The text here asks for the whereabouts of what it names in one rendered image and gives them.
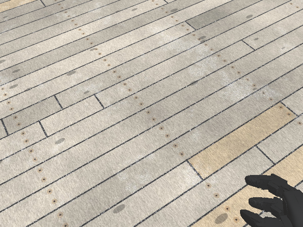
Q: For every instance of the robot right hand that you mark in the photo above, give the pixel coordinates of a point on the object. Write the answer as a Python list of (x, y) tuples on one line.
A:
[(288, 212)]

